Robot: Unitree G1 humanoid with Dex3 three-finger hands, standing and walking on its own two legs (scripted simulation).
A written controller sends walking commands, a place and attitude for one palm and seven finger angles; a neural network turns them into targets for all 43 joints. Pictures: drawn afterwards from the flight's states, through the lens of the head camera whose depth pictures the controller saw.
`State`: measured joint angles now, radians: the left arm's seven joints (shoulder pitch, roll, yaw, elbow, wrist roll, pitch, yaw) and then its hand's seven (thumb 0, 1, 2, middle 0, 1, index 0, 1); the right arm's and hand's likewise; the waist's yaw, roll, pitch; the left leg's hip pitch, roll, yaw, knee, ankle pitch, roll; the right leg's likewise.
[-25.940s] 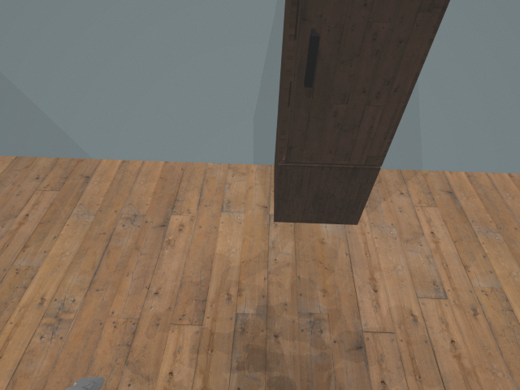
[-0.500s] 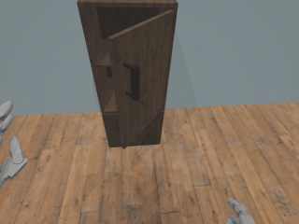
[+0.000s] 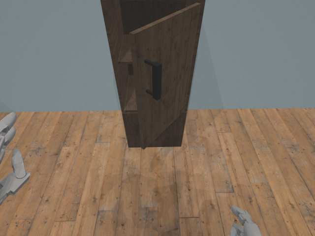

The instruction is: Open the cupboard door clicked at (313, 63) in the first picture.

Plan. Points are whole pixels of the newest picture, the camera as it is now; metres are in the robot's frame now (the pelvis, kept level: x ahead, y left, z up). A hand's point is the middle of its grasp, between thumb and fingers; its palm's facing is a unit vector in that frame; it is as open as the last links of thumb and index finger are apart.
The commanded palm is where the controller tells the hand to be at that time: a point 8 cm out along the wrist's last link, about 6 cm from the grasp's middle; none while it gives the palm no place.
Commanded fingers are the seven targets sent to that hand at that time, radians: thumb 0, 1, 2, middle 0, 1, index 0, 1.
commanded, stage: stop stepping back and stand still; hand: left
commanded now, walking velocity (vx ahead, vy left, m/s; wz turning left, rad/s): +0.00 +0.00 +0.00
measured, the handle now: (152, 79) +0.60 +0.07 +0.07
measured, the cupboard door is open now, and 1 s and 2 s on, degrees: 49 49 49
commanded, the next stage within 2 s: let the arm hang, fingers relaxed in 0.34 s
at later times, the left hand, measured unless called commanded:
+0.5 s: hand (43, 173) +0.22 +0.27 +0.10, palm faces +0.27 -0.81 -0.52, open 7.4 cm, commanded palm none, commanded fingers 0.00 0.90 0.90 -0.20 -0.30 -0.20 -0.30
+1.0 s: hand out of the picture -0.10 +0.16 -0.17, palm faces +0.06 -0.98 -0.17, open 7.3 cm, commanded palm none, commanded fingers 0.00 0.90 0.90 -0.20 -0.30 -0.20 -0.30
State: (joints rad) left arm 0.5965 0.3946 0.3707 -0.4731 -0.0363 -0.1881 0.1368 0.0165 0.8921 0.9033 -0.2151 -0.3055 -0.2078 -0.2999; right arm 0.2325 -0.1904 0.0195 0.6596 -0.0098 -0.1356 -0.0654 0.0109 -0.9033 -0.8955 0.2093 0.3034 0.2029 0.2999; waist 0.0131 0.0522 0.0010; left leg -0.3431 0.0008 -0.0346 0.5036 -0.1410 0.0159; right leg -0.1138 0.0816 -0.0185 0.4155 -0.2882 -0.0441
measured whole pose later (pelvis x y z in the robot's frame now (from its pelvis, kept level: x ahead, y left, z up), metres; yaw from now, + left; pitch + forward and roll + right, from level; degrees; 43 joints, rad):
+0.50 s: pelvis +0.01 +0.00 +0.00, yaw +0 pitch +1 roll -1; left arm 0.44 0.42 0.28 -0.19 0.00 -0.16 0.07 0.01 0.90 0.90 -0.21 -0.30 -0.20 -0.30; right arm 0.18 -0.26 0.00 0.72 0.00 -0.13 -0.02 0.01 -0.91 -0.90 0.21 0.30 0.20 0.30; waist 0.02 0.05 -0.01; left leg -0.36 -0.02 -0.03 0.49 -0.15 0.03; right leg -0.15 0.06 -0.02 0.45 -0.31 -0.03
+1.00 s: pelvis +0.00 +0.00 +0.00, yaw +1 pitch -2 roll -1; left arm 0.41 0.15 0.00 1.18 0.00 0.03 0.02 0.01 0.93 0.90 -0.21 -0.30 -0.20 -0.30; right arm 0.31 -0.15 0.00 1.13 -0.02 0.04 -0.03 0.01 -0.91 -0.90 0.20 0.30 0.20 0.30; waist 0.00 0.01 0.08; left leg -0.31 -0.03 -0.05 0.45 -0.11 0.02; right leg -0.10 0.05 -0.04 0.43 -0.30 -0.04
